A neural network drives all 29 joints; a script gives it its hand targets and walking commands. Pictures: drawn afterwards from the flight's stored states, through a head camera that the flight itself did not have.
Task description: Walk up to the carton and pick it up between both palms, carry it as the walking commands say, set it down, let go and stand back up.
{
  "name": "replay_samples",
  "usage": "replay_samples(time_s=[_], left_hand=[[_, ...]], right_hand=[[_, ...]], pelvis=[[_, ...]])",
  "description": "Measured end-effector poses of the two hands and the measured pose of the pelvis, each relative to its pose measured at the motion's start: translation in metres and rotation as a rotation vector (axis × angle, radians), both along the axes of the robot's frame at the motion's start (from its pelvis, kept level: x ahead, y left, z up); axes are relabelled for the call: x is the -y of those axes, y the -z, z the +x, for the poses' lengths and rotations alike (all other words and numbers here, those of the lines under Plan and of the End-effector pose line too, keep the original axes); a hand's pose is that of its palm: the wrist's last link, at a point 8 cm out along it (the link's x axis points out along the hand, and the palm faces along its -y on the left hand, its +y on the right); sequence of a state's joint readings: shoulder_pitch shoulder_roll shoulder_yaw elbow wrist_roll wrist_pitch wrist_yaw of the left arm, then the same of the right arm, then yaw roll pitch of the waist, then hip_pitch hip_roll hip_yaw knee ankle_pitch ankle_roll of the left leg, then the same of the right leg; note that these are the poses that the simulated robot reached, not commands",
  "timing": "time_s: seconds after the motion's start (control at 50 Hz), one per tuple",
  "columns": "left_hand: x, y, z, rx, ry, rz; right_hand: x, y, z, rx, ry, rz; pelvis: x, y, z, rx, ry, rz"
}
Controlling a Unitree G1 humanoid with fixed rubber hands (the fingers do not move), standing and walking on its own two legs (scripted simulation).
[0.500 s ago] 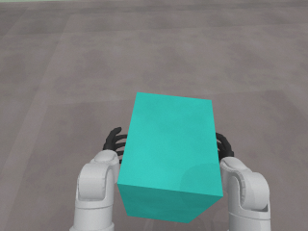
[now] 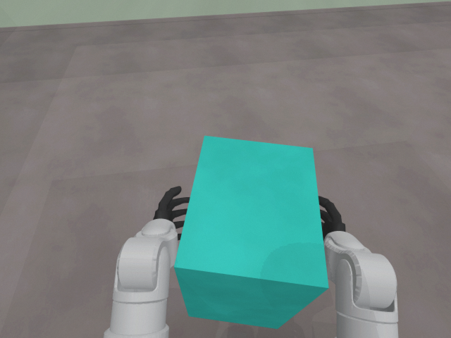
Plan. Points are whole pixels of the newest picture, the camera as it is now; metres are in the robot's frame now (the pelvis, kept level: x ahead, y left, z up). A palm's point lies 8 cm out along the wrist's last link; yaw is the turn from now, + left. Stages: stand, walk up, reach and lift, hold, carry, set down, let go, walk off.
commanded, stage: carry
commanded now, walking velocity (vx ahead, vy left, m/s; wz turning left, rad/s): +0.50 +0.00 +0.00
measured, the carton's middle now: (244, 241) +0.31 -0.02 +0.01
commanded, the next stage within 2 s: none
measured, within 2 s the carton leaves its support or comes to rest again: neither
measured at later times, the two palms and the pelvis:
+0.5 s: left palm (189, 102) +0.63 +0.10 +0.09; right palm (301, 109) +0.61 -0.17 +0.08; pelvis +0.34 -0.01 +0.00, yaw -2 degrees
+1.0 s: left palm (188, 49) +0.93 +0.12 +0.08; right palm (273, 45) +0.94 -0.15 +0.08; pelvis +0.66 -0.02 +0.01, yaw -2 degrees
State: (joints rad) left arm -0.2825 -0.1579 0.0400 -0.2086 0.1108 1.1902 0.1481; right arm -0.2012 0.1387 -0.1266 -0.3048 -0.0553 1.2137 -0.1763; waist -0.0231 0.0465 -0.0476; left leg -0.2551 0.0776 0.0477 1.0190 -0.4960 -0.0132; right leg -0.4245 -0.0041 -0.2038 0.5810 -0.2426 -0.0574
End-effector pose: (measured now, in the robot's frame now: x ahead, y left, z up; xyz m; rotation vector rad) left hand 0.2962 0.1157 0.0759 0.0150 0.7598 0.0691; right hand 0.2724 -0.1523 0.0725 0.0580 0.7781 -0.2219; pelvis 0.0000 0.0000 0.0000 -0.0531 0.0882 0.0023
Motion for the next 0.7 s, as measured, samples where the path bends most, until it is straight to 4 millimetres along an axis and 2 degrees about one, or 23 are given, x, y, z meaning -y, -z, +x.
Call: replay_samples(time_s=[0.12,0.2,0.26,0.34,0.42,0.48,0.54,0.6,0.7], left_hand=[[-0.022,0.002,0.061,-0.044,-0.084,-0.014],[-0.041,0.002,0.111,0.003,-0.134,-0.03],[-0.045,0.002,0.152,0.01,-0.147,-0.049],[-0.033,-0.005,0.209,-0.003,-0.107,-0.039],[-0.01,-0.011,0.272,0.0,-0.049,-0.033],[0.01,-0.011,0.321,0.028,-0.012,-0.029],[0.026,-0.007,0.366,0.031,0.017,0.009],[0.03,-0.002,0.401,-0.01,0.001,0.011],[0.018,0.0,0.446,-0.046,-0.068,-0.003]], right_hand=[[-0.021,-0.004,0.086,-0.042,-0.087,-0.012],[-0.04,-0.007,0.149,0.004,-0.14,-0.029],[-0.044,-0.01,0.191,0.013,-0.15,-0.048],[-0.032,-0.012,0.236,-0.002,-0.109,-0.036],[-0.009,-0.013,0.281,0.002,-0.047,-0.025],[0.011,-0.012,0.32,0.03,-0.012,-0.023],[0.026,-0.003,0.362,0.03,0.01,0.004],[0.03,0.002,0.399,-0.011,-0.004,0.007],[0.019,-0.002,0.465,-0.046,-0.079,-0.008]], pelvis=[[0.002,-0.014,0.075,-0.014,-0.031,0.027],[-0.005,-0.005,0.132,0.01,-0.001,0.046],[-0.008,-0.004,0.173,0.01,0.031,0.073],[-0.008,-0.011,0.224,-0.001,0.048,0.068],[-0.002,-0.013,0.277,0.0,0.049,0.058],[0.009,-0.006,0.322,0.012,0.047,0.054],[0.02,0.002,0.368,0.016,0.014,0.016],[0.029,-0.001,0.403,0.007,-0.008,0.022],[0.037,-0.012,0.463,0.001,-0.035,0.047]])
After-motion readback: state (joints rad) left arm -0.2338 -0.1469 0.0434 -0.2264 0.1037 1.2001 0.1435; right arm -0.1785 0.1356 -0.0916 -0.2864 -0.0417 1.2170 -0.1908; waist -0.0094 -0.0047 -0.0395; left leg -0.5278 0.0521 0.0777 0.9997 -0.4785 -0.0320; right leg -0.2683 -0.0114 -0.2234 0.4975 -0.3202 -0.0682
